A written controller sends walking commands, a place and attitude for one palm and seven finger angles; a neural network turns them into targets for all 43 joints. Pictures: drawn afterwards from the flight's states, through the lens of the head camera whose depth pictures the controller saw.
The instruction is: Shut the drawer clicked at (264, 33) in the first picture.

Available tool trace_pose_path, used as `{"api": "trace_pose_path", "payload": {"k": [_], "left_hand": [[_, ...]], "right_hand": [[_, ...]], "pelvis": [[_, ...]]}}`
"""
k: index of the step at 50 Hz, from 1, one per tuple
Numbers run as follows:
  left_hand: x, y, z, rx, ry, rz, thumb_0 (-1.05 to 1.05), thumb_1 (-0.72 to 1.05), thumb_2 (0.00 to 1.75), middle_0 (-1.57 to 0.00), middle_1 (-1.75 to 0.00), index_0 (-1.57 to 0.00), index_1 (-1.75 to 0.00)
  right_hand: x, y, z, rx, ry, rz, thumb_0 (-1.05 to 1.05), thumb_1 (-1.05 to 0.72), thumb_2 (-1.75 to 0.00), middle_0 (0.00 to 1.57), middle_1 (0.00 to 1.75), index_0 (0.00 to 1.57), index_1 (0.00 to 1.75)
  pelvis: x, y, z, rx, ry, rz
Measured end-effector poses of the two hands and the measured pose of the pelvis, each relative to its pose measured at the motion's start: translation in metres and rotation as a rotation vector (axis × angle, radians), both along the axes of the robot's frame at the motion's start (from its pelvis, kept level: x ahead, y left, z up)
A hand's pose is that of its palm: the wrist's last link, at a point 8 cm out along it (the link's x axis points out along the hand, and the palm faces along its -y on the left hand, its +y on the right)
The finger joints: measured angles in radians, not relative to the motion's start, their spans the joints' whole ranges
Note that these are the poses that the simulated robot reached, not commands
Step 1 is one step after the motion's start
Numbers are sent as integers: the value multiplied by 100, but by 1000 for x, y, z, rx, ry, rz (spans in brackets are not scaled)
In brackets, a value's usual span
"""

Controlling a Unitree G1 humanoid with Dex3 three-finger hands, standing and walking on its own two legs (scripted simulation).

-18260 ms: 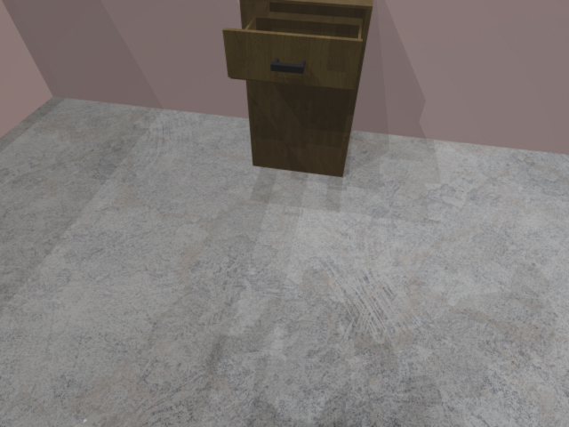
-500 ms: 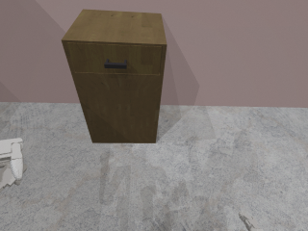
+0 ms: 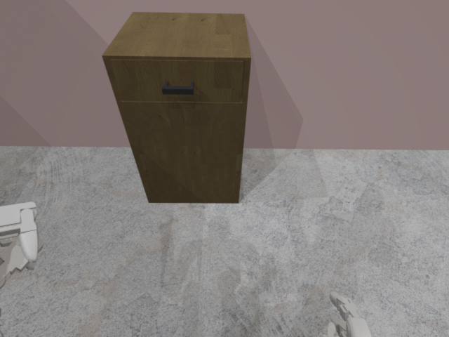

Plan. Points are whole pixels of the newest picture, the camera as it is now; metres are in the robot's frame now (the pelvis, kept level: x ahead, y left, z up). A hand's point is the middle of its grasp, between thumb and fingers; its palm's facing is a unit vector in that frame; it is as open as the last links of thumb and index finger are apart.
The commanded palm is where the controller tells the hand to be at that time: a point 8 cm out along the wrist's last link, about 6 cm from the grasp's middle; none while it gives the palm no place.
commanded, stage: stop stepping back and stand still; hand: left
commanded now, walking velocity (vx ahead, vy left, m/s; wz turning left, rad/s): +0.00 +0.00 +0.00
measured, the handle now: (178, 87) +0.90 +0.20 -0.02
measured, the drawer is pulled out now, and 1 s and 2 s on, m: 0.00 0.00 0.00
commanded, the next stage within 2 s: let the arm hang, fingers relaxed in 0.70 s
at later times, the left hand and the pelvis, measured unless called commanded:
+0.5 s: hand (31, 244) +0.19 +0.26 +0.17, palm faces +0.33 -0.82 -0.47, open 3.2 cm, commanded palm +0.14 +0.29 +0.19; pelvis +0.00 +0.02 +0.01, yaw -1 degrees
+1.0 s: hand out of the picture +0.12 +0.26 -0.10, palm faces +0.02 -0.93 -0.36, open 3.0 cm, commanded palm none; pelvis -0.02 +0.03 +0.00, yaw +1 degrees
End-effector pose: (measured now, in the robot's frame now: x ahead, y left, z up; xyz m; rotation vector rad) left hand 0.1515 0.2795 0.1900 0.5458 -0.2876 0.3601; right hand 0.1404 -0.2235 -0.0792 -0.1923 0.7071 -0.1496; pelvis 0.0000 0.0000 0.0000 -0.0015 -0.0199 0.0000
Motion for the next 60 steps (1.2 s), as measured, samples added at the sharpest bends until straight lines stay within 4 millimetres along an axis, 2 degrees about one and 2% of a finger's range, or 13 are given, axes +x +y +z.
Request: {"api": "trace_pose_path", "payload": {"k": [7,16,27,40,41,42,44,46,49,51,53,55,60], "left_hand": [[10,3,-2,-21,23,-32,1,89,90,-141,-160,-141,-160],[17,10,-2,-6,74,-54,1,89,90,-141,-160,-141,-160],[3,17,-5,-30,95,-29,1,89,90,-141,-160,-141,-160],[-2,23,-5,-31,94,-34,1,89,90,-141,-160,-141,-160],[0,25,-13,-23,118,-45,1,89,90,-141,-160,-141,-160],[5,29,-32,-34,189,-48,1,89,90,-140,-160,-141,-160],[13,40,-88,-106,413,-8,0,90,90,-139,-159,-140,-159],[8,46,-153,-203,667,58,0,90,90,-136,-156,-137,-156],[-26,36,-236,-330,1012,121,0,91,90,-129,-149,-130,-150],[-58,20,-276,-399,1201,134,1,91,90,-123,-143,-123,-144],[-93,2,-303,-462,1354,135,1,91,90,-117,-137,-117,-137],[-126,-15,-320,-529,1467,148,1,91,90,-110,-129,-110,-130],[-183,-5,-327,-588,1587,282,1,91,89,-92,-109,-91,-114]], "right_hand": [[17,8,5,-8,28,17,1,-90,-90,21,30,20,30],[32,9,22,-24,-31,10,1,-91,-90,20,30,20,30],[18,7,22,-47,-1,-4,1,-91,-90,20,30,20,30],[1,18,18,-37,20,-6,1,-91,-90,20,30,20,30],[1,18,15,-26,20,12,1,-90,-90,20,30,20,30],[1,17,8,-14,38,35,1,-90,-90,20,30,20,30],[-1,12,-8,-2,103,61,1,-90,-90,20,30,20,30],[-8,7,-20,-1,163,60,1,-90,-90,21,30,20,30],[-26,-2,-27,-13,239,33,1,-91,-90,21,30,20,30],[-44,-7,-28,-29,298,10,1,-91,-90,20,30,20,30],[-64,-12,-29,-45,368,-13,0,-91,-90,20,30,20,30],[-86,-15,-30,-59,448,-34,0,-91,-90,20,30,20,30],[-133,-19,-32,-76,632,-67,0,-91,-90,20,30,20,30]], "pelvis": [[12,7,4,3,7,-7],[8,13,9,-2,20,-15],[0,18,12,-12,21,-15],[-8,24,13,-17,18,-11],[-9,26,12,-20,27,-4],[-11,28,10,-22,33,4],[-14,32,6,-22,37,15],[-17,34,3,-19,31,18],[-21,34,1,-12,17,14],[-22,33,2,-9,9,10],[-24,31,4,-9,5,8],[-25,30,6,-11,4,9],[-25,26,10,-19,6,19]]}}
